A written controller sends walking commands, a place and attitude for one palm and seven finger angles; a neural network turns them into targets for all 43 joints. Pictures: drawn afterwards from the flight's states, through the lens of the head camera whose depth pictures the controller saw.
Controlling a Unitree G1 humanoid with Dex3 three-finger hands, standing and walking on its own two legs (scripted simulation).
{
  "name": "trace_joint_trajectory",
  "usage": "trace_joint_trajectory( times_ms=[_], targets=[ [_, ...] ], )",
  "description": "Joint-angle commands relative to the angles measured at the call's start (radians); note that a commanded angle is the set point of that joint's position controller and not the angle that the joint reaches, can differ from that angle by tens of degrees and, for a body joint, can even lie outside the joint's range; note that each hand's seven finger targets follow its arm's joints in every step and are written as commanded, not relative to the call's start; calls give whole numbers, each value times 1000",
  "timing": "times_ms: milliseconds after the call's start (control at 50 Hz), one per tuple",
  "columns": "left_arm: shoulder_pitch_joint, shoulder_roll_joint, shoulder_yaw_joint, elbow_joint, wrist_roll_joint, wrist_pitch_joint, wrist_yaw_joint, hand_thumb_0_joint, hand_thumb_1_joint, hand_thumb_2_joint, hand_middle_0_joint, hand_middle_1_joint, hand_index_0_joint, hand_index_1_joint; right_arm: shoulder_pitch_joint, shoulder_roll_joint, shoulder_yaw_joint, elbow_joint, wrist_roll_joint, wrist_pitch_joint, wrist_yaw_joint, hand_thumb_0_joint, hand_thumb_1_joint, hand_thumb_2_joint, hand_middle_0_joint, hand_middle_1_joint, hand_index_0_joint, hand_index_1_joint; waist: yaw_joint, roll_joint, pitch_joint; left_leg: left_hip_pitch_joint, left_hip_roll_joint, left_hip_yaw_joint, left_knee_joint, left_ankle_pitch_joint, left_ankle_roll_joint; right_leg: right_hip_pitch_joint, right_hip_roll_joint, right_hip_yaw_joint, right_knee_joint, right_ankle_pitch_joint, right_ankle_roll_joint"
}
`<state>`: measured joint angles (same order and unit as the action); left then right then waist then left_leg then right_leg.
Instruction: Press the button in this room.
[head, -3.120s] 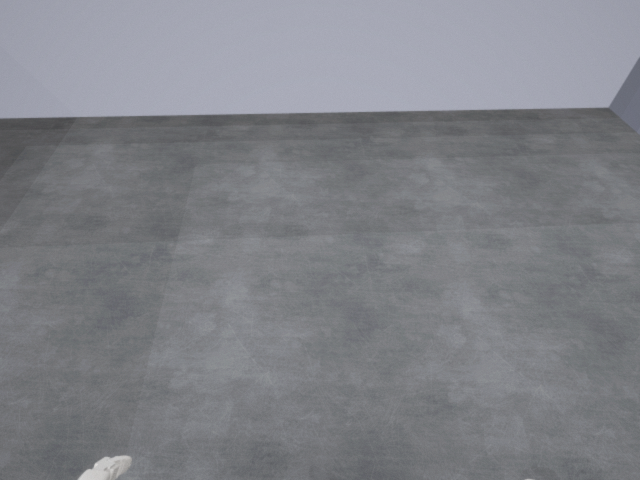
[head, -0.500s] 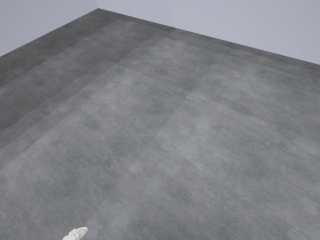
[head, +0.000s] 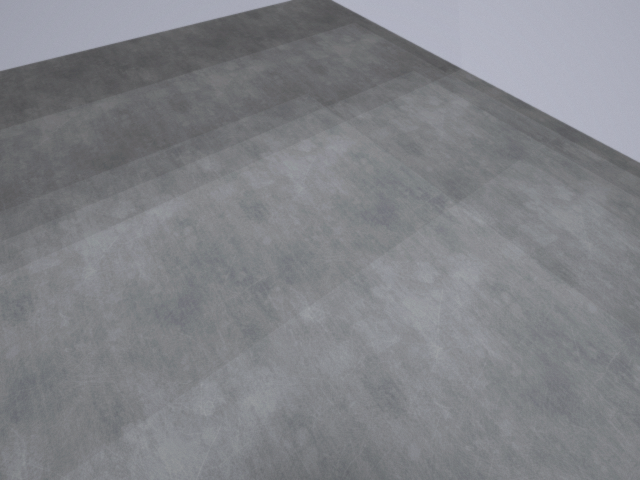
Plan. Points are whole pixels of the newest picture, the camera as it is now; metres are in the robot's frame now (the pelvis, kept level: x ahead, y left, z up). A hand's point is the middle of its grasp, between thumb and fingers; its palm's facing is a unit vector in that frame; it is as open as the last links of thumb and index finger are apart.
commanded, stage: turn or walk to find it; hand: left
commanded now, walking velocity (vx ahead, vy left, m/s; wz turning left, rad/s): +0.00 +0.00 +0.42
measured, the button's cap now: out of the picture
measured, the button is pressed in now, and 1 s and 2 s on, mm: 0 0 0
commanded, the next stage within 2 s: none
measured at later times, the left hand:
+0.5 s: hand out of the picture +0.05 +0.20 -0.14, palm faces +0.18 -0.95 -0.26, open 7.4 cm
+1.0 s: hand out of the picture -0.13 +0.21 -0.18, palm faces +0.44 -0.87 -0.23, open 7.3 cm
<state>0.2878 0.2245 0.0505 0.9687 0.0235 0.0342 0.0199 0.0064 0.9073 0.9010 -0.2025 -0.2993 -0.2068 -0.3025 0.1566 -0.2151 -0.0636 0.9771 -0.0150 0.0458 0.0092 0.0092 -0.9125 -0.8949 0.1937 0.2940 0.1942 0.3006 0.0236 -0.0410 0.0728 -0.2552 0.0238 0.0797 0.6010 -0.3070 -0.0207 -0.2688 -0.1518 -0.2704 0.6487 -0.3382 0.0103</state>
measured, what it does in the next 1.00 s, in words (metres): steps on the spot, turning left: right foot, then left foot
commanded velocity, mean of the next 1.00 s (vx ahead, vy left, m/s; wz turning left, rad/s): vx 0.00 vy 0.00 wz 0.42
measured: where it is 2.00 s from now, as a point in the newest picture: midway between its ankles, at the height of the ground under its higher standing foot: outside the picture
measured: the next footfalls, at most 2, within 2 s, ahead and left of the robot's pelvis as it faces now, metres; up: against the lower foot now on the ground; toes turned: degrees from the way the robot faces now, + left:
right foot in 0.50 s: +0.02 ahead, -0.12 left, +0.00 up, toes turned +7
left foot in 0.94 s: -0.07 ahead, +0.12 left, +0.00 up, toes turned +27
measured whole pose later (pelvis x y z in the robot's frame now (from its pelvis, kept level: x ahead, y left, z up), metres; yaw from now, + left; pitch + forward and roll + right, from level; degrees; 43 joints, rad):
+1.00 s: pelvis -0.07 +0.01 +0.00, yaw +24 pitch -1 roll +0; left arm 0.25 0.25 0.06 0.96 0.02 0.06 0.02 0.01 0.91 0.90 -0.20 -0.30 -0.21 -0.30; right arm 0.16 -0.21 -0.06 0.96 -0.02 0.03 0.01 0.01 -0.91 -0.89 0.19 0.29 0.19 0.30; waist 0.02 -0.07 0.08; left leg -0.28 0.01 0.07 0.63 -0.32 0.02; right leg -0.34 -0.15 -0.15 0.83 -0.48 0.05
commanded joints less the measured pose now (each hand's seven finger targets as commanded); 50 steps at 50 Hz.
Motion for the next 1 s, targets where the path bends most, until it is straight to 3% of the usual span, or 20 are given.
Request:
trace_joint_trajectory(
  times_ms=[0, 40, 100, 340, 400, 440, 460, 480, 500, 520, 560, 600, 720, 820, 880, 900, 920, 940, 960, 980],
  targets=[
    [-62, 95, 24, -114, -2, 2, 11, 0, 900, 900, -200, -300, -200, -300, 164, -255, -47, -33, -6, -22, -14, 0, -900, -900, 200, 300, 200, 300, -89, 259, -120, 167, 399, -401, -280, 538, 223, -257, 29, 195, 406, -300, 46],
    [-88, 95, 37, -84, 0, 14, 6, 0, 900, 900, -200, -300, -200, -300, 62, -198, -29, -55, -9, -25, -30, 0, -900, -900, 200, 300, 200, 300, -54, 268, -29, 55, 286, -338, -324, 318, 180, -279, 22, 242, 471, -166, 46],
    [-29, 96, 39, -48, 1, 8, -8, 0, 900, 900, -200, -300, -200, -300, 10, -167, -16, -81, -3, -37, -32, 0, -900, -900, 200, 300, 200, 300, -22, 169, -36, 73, 206, -258, -323, 338, 148, -272, 35, 245, 494, -32, 62],
    [-118, 60, 27, -108, -10, 1, 3, 0, 900, 900, -200, -300, -200, -300, 99, -176, -36, -70, -12, -30, -28, 0, -900, -900, 200, 300, 200, 300, -62, 178, -93, 119, 206, -399, -283, 376, 207, -167, 88, 250, 177, -114, 67],
    [-70, 57, 25, -103, -17, -8, 7, 0, 900, 900, -200, -300, -200, -300, 74, -179, -41, -75, -13, -25, -24, 0, -900, -900, 200, 300, 200, 300, -35, 185, -116, 64, 179, -413, -240, 421, 190, -42, 119, 238, 1, -65, 54],
    [-17, 69, 29, -91, -18, -20, 11, 0, 900, 900, -200, -300, -200, -300, 61, -169, -43, -80, -5, -24, -20, 0, -900, -900, 200, 300, 200, 300, -3, 151, -143, -26, 132, -391, -179, 359, 141, 122, 116, 229, -210, 102, 48],
    [11, 113, 37, -89, -11, -30, 16, 0, 900, 900, -200, -300, -200, -300, 64, -136, -41, -84, 4, -25, -13, 0, -900, -900, 200, 300, 200, 300, 8, 61, -161, -133, 75, -344, -104, 237, 88, 251, 40, 298, -318, 157, 30],
    [29, 203, 53, -89, 4, -39, 24, 0, 900, 900, -200, -300, -200, -300, 80, -66, -29, -102, 10, -25, -9, 0, -900, -900, 200, 300, 200, 300, 14, -211, -156, -327, -64, -179, 96, -73, 12, 351, -211, 546, -384, 175, -54],
    [9, 232, 53, -107, 0, -34, 23, 0, 900, 900, -200, -300, -200, -300, 53, -98, -39, -118, -3, -19, -12, 0, -900, -900, 200, 300, 200, 300, 25, -240, -123, -328, -82, -139, 303, -263, -5, 207, -341, 615, -394, 261, -150],
    [-45, 189, 46, -122, -4, -33, 24, 0, 900, 900, -200, -300, -200, -300, 64, -113, -47, -94, -11, -4, -8, 0, -900, -900, 200, 300, 200, 300, -2, -139, -91, -306, -55, -177, 454, -207, -4, 109, -293, 531, -408, 177, -168],
    [-141, 143, 35, -143, -7, -32, 24, 0, 900, 900, -200, -300, -200, -300, 99, -103, -52, -57, -11, 14, 3, 0, -900, -900, 200, 300, 200, 300, -52, -121, -4, -303, -24, -159, 574, -112, -12, 2, -196, 429, -420, 89, -113],
    [-144, 108, 21, -138, -7, -43, 18, 0, 900, 900, -200, -300, -200, -300, 129, -88, -44, -32, -11, 13, 9, 0, -900, -900, 200, 300, 200, 300, -63, -102, 8, -313, -13, -124, 608, -32, -32, 38, -136, 305, -382, 212, -96],
    [-39, 143, 33, -97, 3, -44, 21, 0, 900, 900, -200, -300, -200, -300, 48, -79, -32, -48, -6, 14, 6, 0, -900, -900, 200, 300, 200, 300, -8, -122, -25, -284, 21, -74, 446, -95, -61, 141, -185, 263, -334, 345, -138],
    [3, 189, 50, -72, 11, -33, 15, 0, 900, 900, -200, -300, -200, -300, -4, -60, -15, -72, 4, -3, 4, 0, -900, -900, 200, 300, 200, 300, 26, -164, -71, -151, 3, -2, 176, -155, -41, 166, -209, 239, -243, 511, -149],
    [-31, 189, 52, -66, 2, -26, 12, 0, 900, 900, -200, -300, -200, -300, 80, -81, -16, -56, 5, -17, 1, 0, -900, -900, 200, 300, 200, 300, -29, -127, -116, 27, -7, 14, -100, 42, -24, 115, -177, 166, -114, 481, -74],
    [-29, 165, 47, -75, -8, -19, 9, 0, 900, 900, -200, -300, -200, -300, 126, -125, -26, -44, 3, -27, 2, 0, -900, -900, 200, 300, 200, 300, -55, -9, -154, 158, 42, -46, -203, 189, -6, 25, -136, 120, 10, 363, -23],
    [-14, 97, 37, -104, -16, -12, 3, 0, 900, 900, -200, -300, -200, -300, 148, -229, -47, -51, -6, -37, -3, 0, -900, -900, 200, 300, 200, 300, -64, 293, -162, 280, 291, -379, -250, 481, 99, -237, -2, 76, 209, -74, 57],
    [-78, 77, 19, -131, -7, -4, 6, 0, 900, 900, -200, -300, -200, -300, 193, -280, -59, -41, -3, -29, -11, 0, -900, -900, 200, 300, 200, 300, -95, 331, -155, 225, 394, -449, -263, 670, 199, -272, 40, 161, 361, -326, 64],
    [-106, 95, 23, -127, -4, 7, 8, 0, 900, 900, -200, -300, -200, -300, 175, -259, -53, -37, -6, -27, -15, 0, -900, -900, 200, 300, 200, 300, -88, 233, -128, 157, 380, -388, -273, 527, 210, -248, 20, 217, 433, -282, 50],
    [-117, 85, 28, -112, -2, 10, 7, 0, 900, 900, -200, -300, -200, -300, 127, -226, -44, -45, -8, -32, -25, 0, -900, -900, 200, 300, 200, 300, -77, 285, -93, 110, 314, -368, -297, 435, 188, -272, 17, 242, 458, -216, 54]
  ],
)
